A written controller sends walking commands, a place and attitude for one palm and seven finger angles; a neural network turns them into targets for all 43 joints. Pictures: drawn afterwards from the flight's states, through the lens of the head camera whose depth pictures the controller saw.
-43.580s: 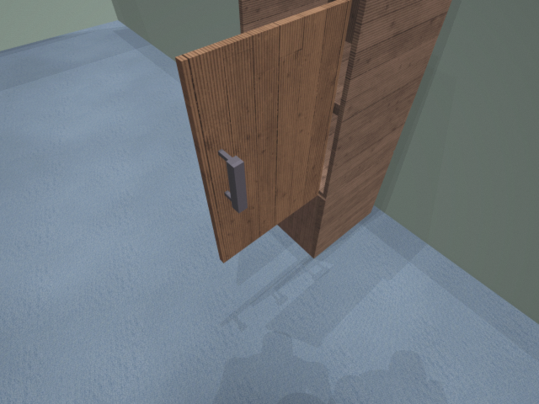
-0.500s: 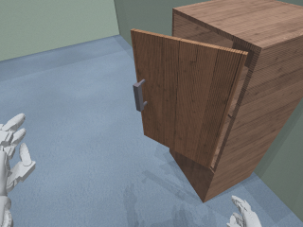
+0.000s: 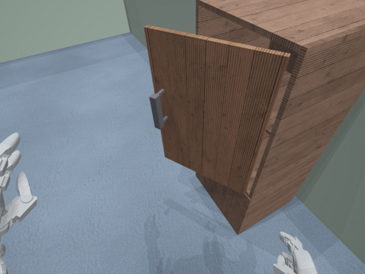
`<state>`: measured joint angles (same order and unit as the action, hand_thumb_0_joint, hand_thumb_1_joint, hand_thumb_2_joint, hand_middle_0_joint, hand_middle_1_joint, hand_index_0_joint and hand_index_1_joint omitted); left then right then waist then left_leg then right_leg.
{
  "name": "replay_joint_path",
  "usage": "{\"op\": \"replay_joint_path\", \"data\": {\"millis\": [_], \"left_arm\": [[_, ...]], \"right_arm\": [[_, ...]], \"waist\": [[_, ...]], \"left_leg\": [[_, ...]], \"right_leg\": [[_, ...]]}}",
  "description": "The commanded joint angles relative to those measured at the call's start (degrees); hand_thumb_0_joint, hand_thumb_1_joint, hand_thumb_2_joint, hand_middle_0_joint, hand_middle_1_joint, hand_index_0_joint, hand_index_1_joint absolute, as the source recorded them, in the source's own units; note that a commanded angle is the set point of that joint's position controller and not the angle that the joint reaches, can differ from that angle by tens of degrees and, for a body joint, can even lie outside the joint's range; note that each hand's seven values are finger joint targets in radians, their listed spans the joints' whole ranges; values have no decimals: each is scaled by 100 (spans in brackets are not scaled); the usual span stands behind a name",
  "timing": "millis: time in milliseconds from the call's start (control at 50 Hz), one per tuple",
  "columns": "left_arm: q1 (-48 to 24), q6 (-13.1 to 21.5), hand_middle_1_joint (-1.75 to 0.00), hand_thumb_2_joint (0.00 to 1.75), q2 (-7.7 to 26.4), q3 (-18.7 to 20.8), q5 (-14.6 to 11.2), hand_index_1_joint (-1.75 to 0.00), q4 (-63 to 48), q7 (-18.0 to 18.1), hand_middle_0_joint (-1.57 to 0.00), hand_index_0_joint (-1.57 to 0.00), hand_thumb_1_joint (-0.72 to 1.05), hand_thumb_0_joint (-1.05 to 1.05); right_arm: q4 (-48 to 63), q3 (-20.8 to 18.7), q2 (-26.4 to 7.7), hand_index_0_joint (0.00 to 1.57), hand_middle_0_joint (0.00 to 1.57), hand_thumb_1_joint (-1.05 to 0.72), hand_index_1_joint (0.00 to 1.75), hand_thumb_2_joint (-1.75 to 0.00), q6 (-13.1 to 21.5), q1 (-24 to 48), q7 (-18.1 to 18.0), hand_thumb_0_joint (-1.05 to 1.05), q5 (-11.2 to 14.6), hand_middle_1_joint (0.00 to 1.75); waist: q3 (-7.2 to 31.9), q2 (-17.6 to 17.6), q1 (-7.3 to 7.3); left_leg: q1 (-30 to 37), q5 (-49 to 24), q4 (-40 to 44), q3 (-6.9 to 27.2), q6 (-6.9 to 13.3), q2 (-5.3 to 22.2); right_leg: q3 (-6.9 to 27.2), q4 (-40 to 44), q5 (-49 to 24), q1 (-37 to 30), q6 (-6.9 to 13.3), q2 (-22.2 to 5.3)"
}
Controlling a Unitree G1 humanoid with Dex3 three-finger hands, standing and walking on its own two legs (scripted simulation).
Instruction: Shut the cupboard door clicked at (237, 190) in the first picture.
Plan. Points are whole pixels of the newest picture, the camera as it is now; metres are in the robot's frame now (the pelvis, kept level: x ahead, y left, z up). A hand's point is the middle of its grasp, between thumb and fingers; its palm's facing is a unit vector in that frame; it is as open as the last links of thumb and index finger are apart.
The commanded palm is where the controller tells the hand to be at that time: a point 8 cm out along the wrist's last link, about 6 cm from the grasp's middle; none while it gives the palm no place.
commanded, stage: step back with the hand held close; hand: left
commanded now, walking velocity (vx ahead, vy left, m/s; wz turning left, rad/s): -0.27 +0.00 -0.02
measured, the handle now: (160, 108) +0.65 +0.14 -0.02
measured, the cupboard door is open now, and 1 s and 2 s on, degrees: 30 30 30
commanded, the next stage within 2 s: stop stepping back and stand still in 1.56 s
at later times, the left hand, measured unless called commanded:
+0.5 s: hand (0, 232) +0.14 +0.29 +0.15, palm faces +0.42 -0.77 -0.48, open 7.4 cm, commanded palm +0.09 +0.31 +0.18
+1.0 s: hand out of the picture +0.11 +0.28 +0.16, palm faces +0.41 -0.78 -0.47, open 7.4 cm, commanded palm +0.05 +0.32 +0.18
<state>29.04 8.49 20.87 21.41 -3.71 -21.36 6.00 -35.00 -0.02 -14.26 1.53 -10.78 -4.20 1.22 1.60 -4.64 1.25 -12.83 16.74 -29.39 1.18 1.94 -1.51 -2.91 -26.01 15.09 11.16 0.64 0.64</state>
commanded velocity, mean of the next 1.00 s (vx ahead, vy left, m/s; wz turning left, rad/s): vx -0.32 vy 0.00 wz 0.00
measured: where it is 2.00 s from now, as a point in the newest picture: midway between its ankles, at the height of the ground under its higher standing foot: outside the picture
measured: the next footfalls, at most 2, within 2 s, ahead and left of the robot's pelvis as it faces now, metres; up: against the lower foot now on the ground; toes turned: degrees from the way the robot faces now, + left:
right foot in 1.14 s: -0.17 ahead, -0.11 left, +0.00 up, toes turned +2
left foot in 1.56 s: -0.10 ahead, +0.10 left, +0.00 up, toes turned -1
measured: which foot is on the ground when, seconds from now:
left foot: down 0.00-1.00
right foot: down 0.00-1.00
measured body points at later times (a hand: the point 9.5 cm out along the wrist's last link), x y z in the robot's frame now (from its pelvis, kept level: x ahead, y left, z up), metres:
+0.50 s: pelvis -0.06 +0.02 -0.01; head -0.05 +0.02 +0.44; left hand +0.12 +0.32 +0.18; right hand +0.11 -0.23 -0.09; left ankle -0.01 +0.10 -0.74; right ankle -0.01 -0.11 -0.74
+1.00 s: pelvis -0.09 +0.02 -0.02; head -0.08 +0.05 +0.43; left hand +0.09 +0.32 +0.18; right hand +0.06 -0.23 -0.09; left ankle -0.01 +0.10 -0.74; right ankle -0.02 -0.11 -0.74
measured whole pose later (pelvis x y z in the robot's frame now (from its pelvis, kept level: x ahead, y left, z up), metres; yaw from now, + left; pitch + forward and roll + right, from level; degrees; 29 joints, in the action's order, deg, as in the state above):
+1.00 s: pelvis -0.09 +0.02 -0.02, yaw +0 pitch +2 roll -3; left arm 32.0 15.5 26.1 25.9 -0.9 -29.9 9.4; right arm -34.2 -0.1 -13.1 2.2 -13.4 -4.4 0.3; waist 1.0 1.0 -1.4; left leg -26.9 12.2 -37.9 -0.2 3.6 -1.2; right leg -2.4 -33.2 11.0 24.5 -0.9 0.4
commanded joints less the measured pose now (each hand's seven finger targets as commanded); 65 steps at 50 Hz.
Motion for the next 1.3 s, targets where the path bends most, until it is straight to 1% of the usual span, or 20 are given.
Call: {"op": "replay_joint_path", "data": {"millis": [0, 40, 100, 120, 260, 400, 520, 640, 740, 800, 840, 880, 920, 980, 1000, 1040, 1080, 1140, 1220, 1280], "left_arm": [[-140, 395, -30, 90, 1479, 1036, -35, -30, -1410, 211, -20, -20, 90, 0], [-69, 363, -30, 90, 1399, 973, -49, -30, -1503, 212, -20, -20, 90, 0], [109, 332, -30, 90, 1547, 1135, -47, -30, -1556, 241, -20, -20, 90, 0], [137, 325, -30, 90, 1407, 1005, -57, -30, -1563, 235, -20, -20, 90, 0], [225, 440, -30, 90, 1432, 1121, -14, -30, -1582, 283, -20, -20, 90, 0], [-48, 625, -30, 90, 1519, 1242, 137, -30, -1647, 329, -20, -20, 90, 0], [-371, 770, -30, 90, 1364, 1045, 212, -30, -1791, 392, -20, -20, 90, 0], [-405, 892, -30, 90, 1369, 1143, 258, -30, -1839, 405, -20, -20, 90, 0], [-220, 916, -30, 90, 1415, 1232, 253, -30, -1797, 393, -20, -20, 90, 0], [-150, 909, -30, 90, 1560, 1305, 246, -30, -1756, 435, -20, -20, 90, 0], [-67, 919, -30, 90, 1544, 1207, 189, -30, -1908, 471, -20, -20, 90, 0], [77, 930, -30, 90, 1582, 1242, 165, -30, -1885, 522, -20, -20, 90, 0], [127, 977, -30, 90, 1565, 1282, 193, -30, -1943, 541, -20, -20, 90, 0], [-38, 1031, -30, 90, 1474, 1402, 270, -30, -1899, 487, -20, -20, 90, 0], [-163, 1038, -30, 90, 1531, 1432, 305, -30, -1908, 432, -20, -20, 90, 0], [-155, 1017, -30, 90, 1419, 1327, 281, -30, -1914, 343, -20, -20, 90, 0], [-94, 1037, -30, 90, 1241, 1143, 222, -30, -1926, 278, -20, -20, 90, 0], [-163, 1108, -30, 90, 1213, 931, 117, -30, -2152, 242, -20, -20, 90, 0], [-133, 1061, -30, 90, 1369, 953, 33, -30, -2426, 238, -20, -20, 90, 0], [103, 940, -30, 90, 1638, 1232, -50, -30, -2527, 235, -20, -20, 90, 0]], "right_arm": [[1029, -277, -629, 20, 20, -90, 30, -90, 116, 638, -110, 0, -21, 30], [1136, -283, -624, 20, 20, -90, 30, -90, 21, 595, -128, 0, 4, 30], [1194, -310, -662, 20, 20, -90, 30, -90, -50, 602, -159, 0, -14, 30], [1236, -296, -634, 20, 20, -90, 30, -90, -70, 568, -150, 0, 2, 30], [1299, -294, -695, 20, 20, -90, 30, -90, -39, 540, -165, 0, -20, 30], [1273, -294, -754, 20, 20, -90, 30, -90, 114, 444, -162, 0, -41, 30], [1185, -264, -715, 20, 20, -90, 30, -90, 302, 343, -151, 0, -72, 30], [1097, -275, -743, 20, 20, -90, 30, -90, 448, 337, -134, 0, -105, 30], [1068, -301, -705, 20, 20, -90, 30, -90, 459, 273, -71, 0, -117, 30], [1019, -338, -668, 20, 20, -90, 30, -90, 402, 208, -11, 0, -125, 30], [1002, -288, -568, 20, 20, -90, 30, -90, 365, 230, 17, 0, -124, 30], [968, -286, -573, 20, 20, -90, 30, -90, 321, 240, 0, 0, -123, 30], [978, -293, -636, 20, 20, -90, 30, -90, 338, 285, -57, 0, -103, 30], [1032, -329, -800, 20, 20, -90, 30, -90, 452, 394, -157, 0, -145, 30], [1021, -362, -777, 20, 20, -90, 30, -90, 498, 474, -166, 0, -178, 30], [982, -395, -740, 20, 20, -90, 30, -90, 557, 444, -138, 0, -204, 30], [869, -375, -707, 20, 20, -90, 30, -90, 651, 415, -88, 0, -235, 30], [615, -321, -635, 20, 20, -90, 30, -90, 803, 365, -31, 0, -256, 30], [447, -343, -538, 20, 20, -90, 30, -90, 805, 389, 46, 0, -239, 30], [665, -341, -500, 20, 20, -90, 30, -90, 612, 520, 63, 0, -133, 30]], "waist": [[876, 124, -71], [963, 167, -78], [1029, 108, -46], [955, 160, -75], [658, 18, -65], [383, 29, -115], [224, 38, -170], [354, -245, -134], [468, 120, -127], [416, 616, -162], [457, 726, -197], [529, 631, -225], [525, 168, -236], [401, -911, -146], [391, -942, -98], [441, -609, -76], [391, -607, -93], [846, -622, -101], [2100, -684, -66], [2335, -221, -116]], "left_leg": [[75, -2606, 231, 246, -27, 535], [-12, -3074, 248, 285, -41, 621], [-189, -3033, 325, 337, -31, 698], [-312, -2945, 362, 378, -33, 723], [-1622, -863, 832, 635, 180, 866], [-2718, 1392, 911, 731, 329, 761], [-2698, 1734, 788, 785, 317, 716], [-3300, 1761, 1092, 998, 417, 958], [-3427, 1669, 562, 739, 329, 768], [-2851, 1498, -161, 481, 115, 452], [-2160, 941, -380, 369, 15, 346], [-1853, 774, -212, 401, 32, 388], [-2196, 1062, 468, 719, 179, 675], [-4078, 2528, 1947, 1658, 592, 1559], [-4063, 2292, 2026, 1867, 654, 1682], [-3690, 1831, 1726, 1731, 676, 1688], [-2995, 1212, 1539, 1562, 605, 1571], [-1157, -1351, 1089, 1371, 433, 1390], [1019, -4259, 429, 829, 239, 1318], [975, -3971, 155, 373, 129, 1137]], "right_leg": [[493, -131, -2506, -324, 78, -673], [407, -362, -2692, -438, 14, -559], [405, -496, -2589, -472, -25, -485], [402, -531, -2439, -452, -27, -464], [508, -683, -1432, -774, -99, -322], [767, -663, -688, -975, -53, -377], [831, -500, 89, -498, -6, -361], [674, -1182, -712, -1169, -76, -104], [1090, -971, -867, -1141, 30, -377], [1668, -95, -35, -277, 307, -935], [1643, 253, 200, 378, 409, -1133], [1344, 305, 327, 585, 322, -993], [861, -134, 266, 170, 100, -522], [365, -1889, -373, -1554, -175, 357], [359, -2111, -546, -1617, -181, 465], [512, -2195, -54, -1366, -159, 506], [515, -1667, 136, -898, -125, 495], [486, -679, -258, -143, -105, 420], [450, -169, -597, 298, -182, 325], [484, -84, -1745, 140, -289, 122]]}}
